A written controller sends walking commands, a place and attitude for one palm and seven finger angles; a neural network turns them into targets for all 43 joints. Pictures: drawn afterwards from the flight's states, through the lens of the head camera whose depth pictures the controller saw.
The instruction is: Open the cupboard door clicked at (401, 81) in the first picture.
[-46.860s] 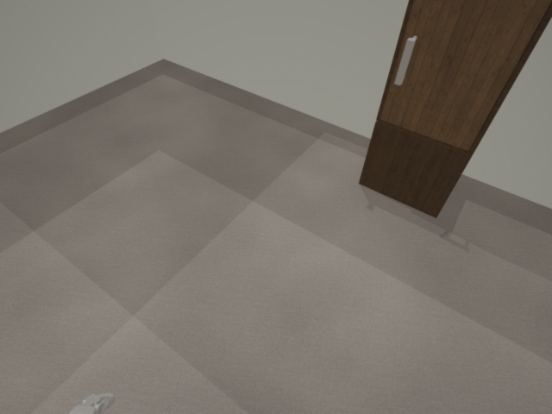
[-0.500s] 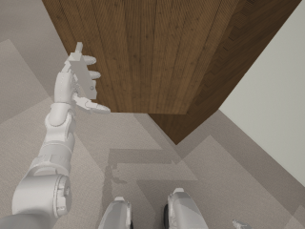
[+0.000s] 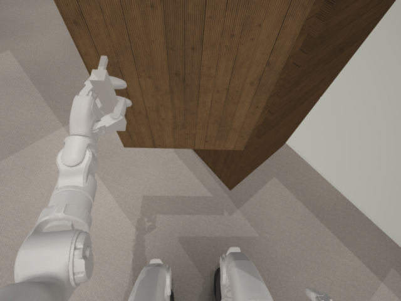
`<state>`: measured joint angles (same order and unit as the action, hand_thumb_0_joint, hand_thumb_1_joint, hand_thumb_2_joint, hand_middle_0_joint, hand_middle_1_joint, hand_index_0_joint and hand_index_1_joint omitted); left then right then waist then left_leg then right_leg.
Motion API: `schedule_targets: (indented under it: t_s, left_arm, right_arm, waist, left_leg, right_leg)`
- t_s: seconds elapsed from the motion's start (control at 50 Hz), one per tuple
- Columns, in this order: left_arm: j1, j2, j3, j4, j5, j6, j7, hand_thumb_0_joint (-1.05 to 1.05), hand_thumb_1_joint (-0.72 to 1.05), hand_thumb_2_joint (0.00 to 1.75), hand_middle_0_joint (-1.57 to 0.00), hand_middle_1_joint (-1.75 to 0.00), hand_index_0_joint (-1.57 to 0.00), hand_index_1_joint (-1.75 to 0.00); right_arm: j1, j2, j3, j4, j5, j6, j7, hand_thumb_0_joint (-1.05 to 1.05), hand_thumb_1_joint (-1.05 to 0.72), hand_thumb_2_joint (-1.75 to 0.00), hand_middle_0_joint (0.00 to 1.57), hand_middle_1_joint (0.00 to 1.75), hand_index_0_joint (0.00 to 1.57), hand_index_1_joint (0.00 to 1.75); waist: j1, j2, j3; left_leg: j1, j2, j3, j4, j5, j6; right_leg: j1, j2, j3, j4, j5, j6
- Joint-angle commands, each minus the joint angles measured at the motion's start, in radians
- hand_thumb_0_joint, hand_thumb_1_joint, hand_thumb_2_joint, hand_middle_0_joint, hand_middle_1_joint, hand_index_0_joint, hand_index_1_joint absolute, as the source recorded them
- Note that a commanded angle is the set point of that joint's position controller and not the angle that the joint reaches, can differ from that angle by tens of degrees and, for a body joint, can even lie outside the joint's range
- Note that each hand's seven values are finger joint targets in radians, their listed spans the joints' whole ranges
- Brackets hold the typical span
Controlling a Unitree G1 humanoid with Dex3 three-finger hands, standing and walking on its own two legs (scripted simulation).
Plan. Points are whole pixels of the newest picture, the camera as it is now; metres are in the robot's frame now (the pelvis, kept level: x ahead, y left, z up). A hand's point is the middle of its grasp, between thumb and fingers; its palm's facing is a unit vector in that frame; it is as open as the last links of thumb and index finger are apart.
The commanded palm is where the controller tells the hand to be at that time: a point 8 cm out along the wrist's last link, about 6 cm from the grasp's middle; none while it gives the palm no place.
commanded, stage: close the thumb around the handle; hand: left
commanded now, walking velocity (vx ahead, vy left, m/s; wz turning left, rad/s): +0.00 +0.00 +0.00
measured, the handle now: (112, 96) +0.51 +0.17 +0.04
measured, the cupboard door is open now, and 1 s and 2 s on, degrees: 50 86 89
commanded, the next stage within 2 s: pull the door open along its arc in 0.08 s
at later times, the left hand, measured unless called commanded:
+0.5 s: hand (120, 135) +0.42 +0.14 +0.04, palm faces -0.06 -1.00 -0.01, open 6.1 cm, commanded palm +0.37 +0.19 +0.04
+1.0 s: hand (166, 211) +0.27 +0.05 +0.05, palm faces +0.31 -0.95 -0.03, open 6.3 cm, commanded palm +0.19 +0.09 +0.04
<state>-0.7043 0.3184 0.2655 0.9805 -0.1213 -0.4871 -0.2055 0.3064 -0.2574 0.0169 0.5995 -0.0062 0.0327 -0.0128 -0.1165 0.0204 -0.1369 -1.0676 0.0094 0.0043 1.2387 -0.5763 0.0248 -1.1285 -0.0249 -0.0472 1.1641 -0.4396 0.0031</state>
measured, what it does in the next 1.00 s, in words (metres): stands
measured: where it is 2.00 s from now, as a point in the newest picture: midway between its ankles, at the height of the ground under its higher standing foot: outside the picture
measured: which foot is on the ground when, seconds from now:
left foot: down 0.00-1.00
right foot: down 0.00-1.00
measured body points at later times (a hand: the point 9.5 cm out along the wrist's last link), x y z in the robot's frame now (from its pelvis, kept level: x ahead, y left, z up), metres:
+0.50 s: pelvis +0.01 +0.00 +0.01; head +0.12 +0.00 +0.45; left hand +0.42 +0.20 +0.05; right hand +0.08 -0.26 -0.11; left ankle +0.00 +0.10 -0.63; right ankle +0.06 -0.13 -0.63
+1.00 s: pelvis +0.02 -0.03 +0.01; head +0.08 -0.03 +0.46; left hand +0.25 +0.10 +0.05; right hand +0.24 -0.21 -0.07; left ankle +0.00 +0.10 -0.63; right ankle +0.06 -0.13 -0.63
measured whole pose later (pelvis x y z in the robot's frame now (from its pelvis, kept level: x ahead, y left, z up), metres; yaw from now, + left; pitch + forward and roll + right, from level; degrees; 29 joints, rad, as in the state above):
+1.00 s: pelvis +0.02 -0.03 +0.01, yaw +2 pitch +18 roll +0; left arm 0.27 -0.07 -0.28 0.08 0.14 -0.38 0.50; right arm 0.15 -0.15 0.02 0.49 -0.07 -0.04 0.04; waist 0.01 0.01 -0.19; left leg -0.90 0.00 -0.03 1.18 -0.59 -0.01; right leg -0.97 -0.03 -0.08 1.16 -0.49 -0.03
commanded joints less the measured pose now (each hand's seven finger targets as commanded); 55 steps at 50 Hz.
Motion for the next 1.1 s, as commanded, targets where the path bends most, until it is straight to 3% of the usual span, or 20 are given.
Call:
schedule_targets:
  t_s: [0.0,0.18,0.2,0.28,0.3,0.36,0.44,0.52,0.54,0.56,0.58,0.6,0.64,0.78,0.82,0.86,0.9,0.96,1.06,1.08]
  left_arm:
    - [-0.369,0.164,0.018,-0.233,-0.021,-0.076,-0.006,0.00,0.90,0.90,-0.40,-1.35,-0.40,-1.35]
    - [-0.380,0.172,0.017,-0.227,-0.006,-0.074,0.011,0.00,0.90,0.90,-0.40,-1.35,-0.40,-1.35]
    - [-0.364,0.176,0.022,-0.249,-0.005,-0.076,0.011,0.00,0.90,0.90,-0.40,-1.35,-0.40,-1.35]
    - [-0.246,0.153,0.016,-0.301,-0.019,-0.076,0.003,0.00,0.90,0.90,-0.40,-1.35,-0.40,-1.35]
    - [-0.197,0.139,0.011,-0.290,-0.024,-0.068,-0.001,0.00,0.90,0.90,-0.40,-1.35,-0.40,-1.35]
    - [-0.088,0.126,0.003,-0.384,-0.035,-0.067,-0.007,0.00,0.90,0.90,-0.40,-1.35,-0.40,-1.35]
    - [0.134,0.072,-0.025,-0.516,-0.060,-0.063,-0.009,0.00,0.90,0.90,-0.40,-1.35,-0.40,-1.35]
    - [0.282,-0.006,-0.108,-0.659,-0.073,-0.055,-0.003,0.00,0.90,0.90,-0.40,-1.35,-0.40,-1.35]
    - [0.344,-0.020,-0.114,-0.692,-0.075,-0.055,0.000,0.00,0.90,0.90,-0.40,-1.35,-0.40,-1.35]
    - [0.369,-0.083,-0.010,-0.756,-0.149,-0.056,0.145,0.00,0.90,0.90,-0.40,-1.35,-0.40,-1.35]
    - [0.447,-0.174,-0.112,-0.763,-0.116,-0.049,0.217,0.00,0.90,0.90,-0.40,-1.35,-0.40,-1.35]
    - [0.494,-0.226,-0.159,-0.784,-0.100,-0.042,0.262,0.00,0.90,0.90,-0.40,-1.35,-0.40,-1.35]
    - [0.553,-0.234,-0.184,-0.860,-0.055,-0.049,0.352,0.00,0.90,0.90,-0.40,-1.35,-0.40,-1.35]
    - [0.752,-0.410,-0.399,-0.990,0.191,-0.028,0.681,0.00,0.90,0.90,-0.40,-1.35,-0.40,-1.35]
    - [0.818,-0.443,-0.459,-1.001,0.264,0.002,0.732,0.00,0.90,0.90,-0.40,-1.35,-0.40,-1.35]
    - [0.873,-0.459,-0.512,-1.067,0.303,0.018,0.738,0.00,0.90,0.90,-0.40,-1.35,-0.40,-1.35]
    - [0.931,-0.485,-0.563,-1.105,0.310,0.036,0.731,0.00,0.90,0.90,-0.40,-1.35,-0.40,-1.35]
    - [1.053,-0.528,-0.605,-1.159,0.255,0.055,0.709,0.00,0.90,0.90,-0.40,-1.35,-0.40,-1.35]
    - [1.320,-0.564,-0.664,-1.278,0.223,0.074,0.666,0.00,0.90,0.90,-0.40,-1.35,-0.40,-1.35]
    - [1.313,-0.555,-0.657,-1.274,0.221,0.077,0.666,0.00,0.90,0.90,-0.40,-1.35,-0.40,-1.35]
  right_arm:
    - [0.115,-0.158,-0.060,-0.074,0.001,-0.021,-0.009,0.00,-0.90,-0.90,0.20,0.30,0.20,0.30]
    - [0.119,-0.161,-0.062,-0.066,0.001,-0.018,-0.009,0.00,-0.90,-0.90,0.20,0.30,0.20,0.30]
    - [0.121,-0.162,-0.062,-0.070,0.000,-0.018,-0.008,0.00,-0.90,-0.90,0.20,0.30,0.20,0.30]
    - [0.107,-0.156,-0.065,-0.091,0.003,-0.020,-0.002,0.00,-0.90,-0.90,0.20,0.30,0.20,0.30]
    - [0.104,-0.153,-0.065,-0.095,0.007,-0.018,0.000,0.00,-0.90,-0.90,0.20,0.30,0.20,0.30]
    - [0.089,-0.149,-0.069,-0.118,0.013,-0.020,0.004,0.00,-0.90,-0.90,0.20,0.30,0.20,0.30]
    - [0.058,-0.136,-0.072,-0.157,0.022,-0.027,0.011,0.00,-0.90,-0.90,0.20,0.30,0.20,0.30]
    - [0.025,-0.125,-0.075,-0.188,0.026,-0.035,0.015,0.00,-0.90,-0.90,0.20,0.30,0.20,0.30]
    - [0.013,-0.122,-0.076,-0.193,0.025,-0.038,0.017,0.00,-0.90,-0.90,0.20,0.30,0.20,0.30]
    - [-0.027,-0.091,-0.073,-0.199,0.014,-0.051,0.016,0.00,-0.90,-0.90,0.20,0.30,0.20,0.30]
    - [-0.039,-0.086,-0.069,-0.202,0.005,-0.062,0.025,0.00,-0.90,-0.90,0.20,0.30,0.20,0.30]
    - [-0.044,-0.083,-0.070,-0.205,0.006,-0.068,0.034,0.00,-0.90,-0.90,0.20,0.30,0.20,0.30]
    - [-0.056,-0.084,-0.074,-0.207,-0.008,-0.077,0.042,0.00,-0.90,-0.90,0.20,0.30,0.20,0.30]
    - [-0.106,-0.041,-0.068,-0.220,-0.055,-0.093,0.069,0.00,-0.90,-0.90,0.20,0.30,0.20,0.30]
    - [-0.109,-0.034,-0.065,-0.223,-0.066,-0.098,0.067,0.00,-0.90,-0.90,0.20,0.30,0.20,0.30]
    - [-0.125,-0.022,-0.062,-0.232,-0.068,-0.103,0.058,0.00,-0.90,-0.90,0.20,0.30,0.20,0.30]
    - [-0.143,-0.011,-0.055,-0.242,-0.068,-0.111,0.047,0.00,-0.90,-0.90,0.20,0.30,0.20,0.30]
    - [-0.175,-0.001,-0.042,-0.255,-0.060,-0.125,0.038,0.00,-0.90,-0.90,0.20,0.30,0.20,0.30]
    - [-0.216,0.016,-0.023,-0.279,-0.051,-0.154,0.048,0.00,-0.90,-0.90,0.20,0.30,0.20,0.30]
    - [-0.208,0.016,-0.021,-0.277,-0.052,-0.160,0.048,0.00,-0.90,-0.90,0.20,0.30,0.20,0.30]
  waist:
    - [-0.001,0.071,-0.506]
    - [-0.014,0.057,-0.478]
    - [-0.002,0.050,-0.494]
    - [0.025,0.056,-0.533]
    - [0.028,0.026,-0.517]
    - [0.051,0.035,-0.520]
    - [0.085,-0.004,-0.501]
    - [0.078,-0.017,-0.424]
    - [0.092,-0.007,-0.416]
    - [0.160,-0.024,-0.387]
    - [0.138,-0.012,-0.376]
    - [0.124,-0.031,-0.337]
    - [0.133,-0.038,-0.357]
    - [0.131,-0.039,-0.330]
    - [0.119,-0.071,-0.328]
    - [0.119,-0.055,-0.345]
    - [0.113,-0.060,-0.323]
    - [0.117,-0.109,-0.300]
    - [0.144,-0.065,-0.272]
    - [0.130,-0.087,-0.253]
  left_leg:
    - [0.249,-0.019,-0.036,-0.164,0.382,-0.017]
    - [0.255,-0.012,-0.044,-0.167,0.378,-0.020]
    - [0.258,-0.014,-0.047,-0.172,0.384,-0.021]
    - [0.271,-0.015,-0.034,-0.178,0.417,-0.022]
    - [0.256,-0.015,-0.027,-0.183,0.403,-0.019]
    - [0.265,-0.015,-0.019,-0.201,0.429,-0.020]
    - [0.253,-0.017,-0.005,-0.224,0.439,-0.016]
    - [0.257,-0.016,-0.004,-0.232,0.430,-0.011]
    - [0.255,-0.015,-0.003,-0.239,0.410,-0.015]
    - [0.237,-0.015,0.001,-0.262,0.402,-0.029]
    - [0.256,-0.015,0.003,-0.262,0.386,-0.035]
    - [0.261,-0.011,-0.004,-0.261,0.381,-0.039]
    - [0.258,-0.013,-0.010,-0.249,0.389,-0.040]
    - [0.236,-0.027,-0.016,-0.226,0.348,-0.036]
    - [0.231,-0.030,-0.023,-0.220,0.330,-0.033]
    - [0.247,-0.032,-0.019,-0.222,0.308,-0.031]
    - [0.241,-0.037,-0.015,-0.224,0.271,-0.027]
    - [0.227,-0.043,-0.019,-0.229,0.242,-0.024]
    - [0.216,-0.050,-0.017,-0.220,0.258,-0.026]
    - [0.202,-0.051,-0.020,-0.211,0.245,-0.027]
  right_leg:
    - [0.335,0.035,0.016,-0.107,0.277,-0.033]
    - [0.307,0.037,0.010,-0.107,0.262,-0.030]
    - [0.326,0.037,0.009,-0.105,0.264,-0.032]
    - [0.373,0.036,0.013,-0.108,0.305,-0.034]
    - [0.391,0.038,0.014,-0.118,0.305,-0.033]
    - [0.430,0.036,0.015,-0.123,0.337,-0.035]
    - [0.498,0.036,0.016,-0.136,0.371,-0.035]
    - [0.488,0.033,0.010,-0.149,0.359,-0.033]
    - [0.487,0.031,0.009,-0.149,0.343,-0.032]
    - [0.491,0.032,-0.010,-0.151,0.312,-0.032]
    - [0.473,0.033,-0.016,-0.154,0.287,-0.030]
    - [0.442,0.032,-0.027,-0.157,0.268,-0.030]
    - [0.451,0.028,-0.025,-0.141,0.277,-0.032]
    - [0.425,0.019,-0.023,-0.122,0.255,-0.037]
    - [0.423,0.022,-0.024,-0.131,0.240,-0.040]
    - [0.441,0.018,-0.016,-0.142,0.237,-0.043]
    - [0.458,0.015,-0.010,-0.167,0.224,-0.042]
    - [0.495,0.016,-0.006,-0.193,0.216,-0.038]
    - [0.526,0.013,0.000,-0.192,0.273,-0.040]
    - [0.518,0.010,0.004,-0.195,0.281,-0.035]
